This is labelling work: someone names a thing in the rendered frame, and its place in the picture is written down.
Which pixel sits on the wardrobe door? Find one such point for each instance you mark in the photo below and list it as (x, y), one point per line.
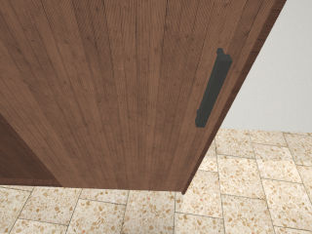
(17, 160)
(106, 92)

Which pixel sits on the handle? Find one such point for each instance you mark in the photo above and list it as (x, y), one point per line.
(221, 67)

